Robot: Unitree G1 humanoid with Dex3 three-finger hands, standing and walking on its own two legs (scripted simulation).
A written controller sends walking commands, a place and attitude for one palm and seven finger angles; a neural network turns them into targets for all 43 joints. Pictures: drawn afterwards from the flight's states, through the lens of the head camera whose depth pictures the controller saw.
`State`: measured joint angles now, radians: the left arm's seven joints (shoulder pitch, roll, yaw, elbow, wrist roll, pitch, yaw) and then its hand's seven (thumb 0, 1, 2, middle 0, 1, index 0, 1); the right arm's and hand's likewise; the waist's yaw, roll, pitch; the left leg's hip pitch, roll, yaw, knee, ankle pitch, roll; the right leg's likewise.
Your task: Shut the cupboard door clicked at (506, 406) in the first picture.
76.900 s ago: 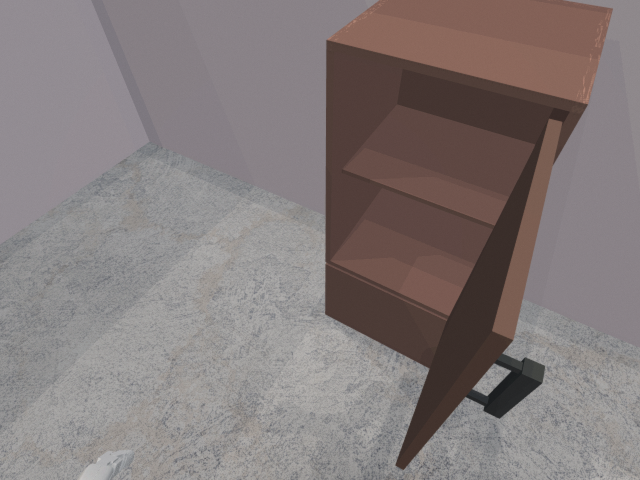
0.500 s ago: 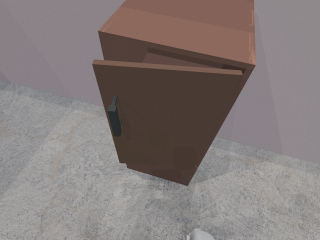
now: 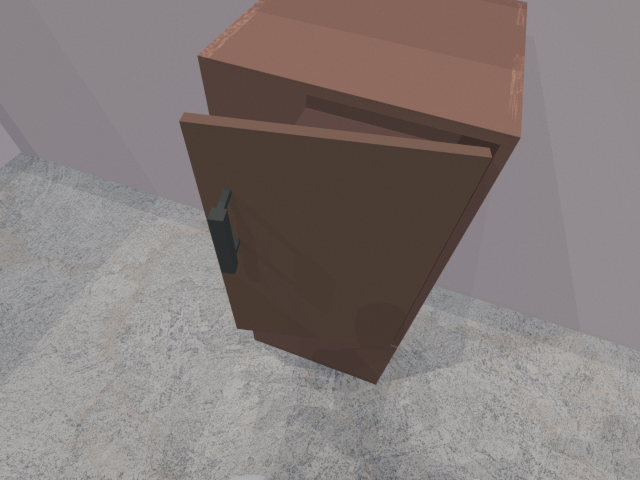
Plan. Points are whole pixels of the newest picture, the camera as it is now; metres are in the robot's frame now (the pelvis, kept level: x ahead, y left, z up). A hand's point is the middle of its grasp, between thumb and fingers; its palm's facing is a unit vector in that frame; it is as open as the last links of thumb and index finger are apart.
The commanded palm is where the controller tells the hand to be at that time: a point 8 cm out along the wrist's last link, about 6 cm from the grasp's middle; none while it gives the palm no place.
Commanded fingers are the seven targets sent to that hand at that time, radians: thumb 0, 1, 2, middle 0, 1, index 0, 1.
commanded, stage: come to a stop and stand still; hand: left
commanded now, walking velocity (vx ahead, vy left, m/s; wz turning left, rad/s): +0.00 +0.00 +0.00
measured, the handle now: (227, 232) +0.43 +0.18 +0.01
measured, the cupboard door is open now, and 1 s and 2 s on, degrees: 13 13 13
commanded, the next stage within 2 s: look again from close up in 0.86 s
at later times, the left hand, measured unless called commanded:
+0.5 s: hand out of the picture -0.02 +0.19 -0.16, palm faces -0.03 -0.98 -0.21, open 7.3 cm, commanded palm none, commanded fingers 0.00 0.90 0.90 -0.20 -0.30 -0.20 -0.30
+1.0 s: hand out of the picture -0.07 +0.14 -0.16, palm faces -0.02 -0.99 -0.14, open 7.4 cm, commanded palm none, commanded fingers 0.00 0.90 0.90 -0.20 -0.30 -0.20 -0.30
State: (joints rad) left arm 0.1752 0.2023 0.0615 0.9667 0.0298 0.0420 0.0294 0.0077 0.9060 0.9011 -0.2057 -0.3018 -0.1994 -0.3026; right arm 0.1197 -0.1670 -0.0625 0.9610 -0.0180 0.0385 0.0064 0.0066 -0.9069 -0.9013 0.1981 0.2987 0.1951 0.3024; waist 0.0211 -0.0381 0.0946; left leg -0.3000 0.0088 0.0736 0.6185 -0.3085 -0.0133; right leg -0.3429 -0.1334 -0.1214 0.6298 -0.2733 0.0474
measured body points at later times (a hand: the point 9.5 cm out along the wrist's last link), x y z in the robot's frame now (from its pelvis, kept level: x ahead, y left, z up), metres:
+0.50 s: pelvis -0.04 +0.01 +0.02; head -0.04 +0.01 +0.47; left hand -0.02 +0.24 -0.14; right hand -0.04 -0.22 -0.14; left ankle +0.01 +0.10 -0.72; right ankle -0.09 -0.10 -0.72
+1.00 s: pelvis -0.04 +0.00 +0.02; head -0.03 +0.00 +0.47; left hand -0.07 +0.19 -0.15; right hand -0.09 -0.19 -0.15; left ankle +0.01 +0.10 -0.72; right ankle -0.09 -0.10 -0.72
